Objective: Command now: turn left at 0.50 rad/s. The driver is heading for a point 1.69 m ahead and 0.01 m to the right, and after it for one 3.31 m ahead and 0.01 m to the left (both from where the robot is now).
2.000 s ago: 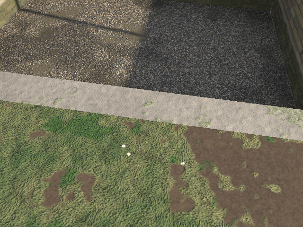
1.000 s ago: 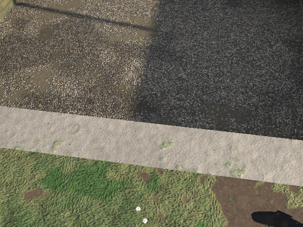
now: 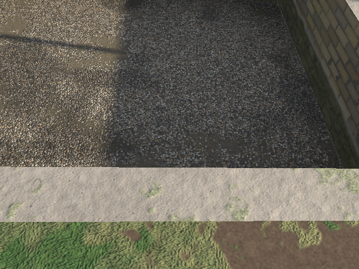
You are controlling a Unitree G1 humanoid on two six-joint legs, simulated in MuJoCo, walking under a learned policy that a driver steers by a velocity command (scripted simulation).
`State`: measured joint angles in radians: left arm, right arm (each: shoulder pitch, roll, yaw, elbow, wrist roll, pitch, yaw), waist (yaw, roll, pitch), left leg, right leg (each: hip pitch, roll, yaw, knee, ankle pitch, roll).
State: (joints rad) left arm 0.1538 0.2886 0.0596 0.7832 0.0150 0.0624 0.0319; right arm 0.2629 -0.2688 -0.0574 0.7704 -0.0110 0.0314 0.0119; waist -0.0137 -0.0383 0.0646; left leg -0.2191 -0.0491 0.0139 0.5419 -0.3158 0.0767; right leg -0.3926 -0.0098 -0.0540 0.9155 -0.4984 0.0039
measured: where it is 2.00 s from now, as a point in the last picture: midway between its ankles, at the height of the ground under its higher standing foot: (186, 227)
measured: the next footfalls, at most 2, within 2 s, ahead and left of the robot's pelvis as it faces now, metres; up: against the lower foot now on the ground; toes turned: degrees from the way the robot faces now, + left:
right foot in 0.42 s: +0.15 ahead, -0.11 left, +0.00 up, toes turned +13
left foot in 0.84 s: +0.37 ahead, +0.12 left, +0.00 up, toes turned +1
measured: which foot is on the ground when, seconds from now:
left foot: down 0.00-0.42, up 0.44-0.82, down 0.84-1.00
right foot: up 0.00-0.40, down 0.42-0.86, up 0.88-1.00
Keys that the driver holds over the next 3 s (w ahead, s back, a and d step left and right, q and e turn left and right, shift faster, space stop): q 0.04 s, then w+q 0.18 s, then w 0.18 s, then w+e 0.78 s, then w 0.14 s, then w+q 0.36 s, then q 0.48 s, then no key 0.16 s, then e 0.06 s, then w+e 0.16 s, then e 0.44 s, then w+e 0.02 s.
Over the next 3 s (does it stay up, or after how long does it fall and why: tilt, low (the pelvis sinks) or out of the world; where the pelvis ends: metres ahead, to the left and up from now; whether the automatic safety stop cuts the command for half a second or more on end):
stays up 0.65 -0.03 -0.01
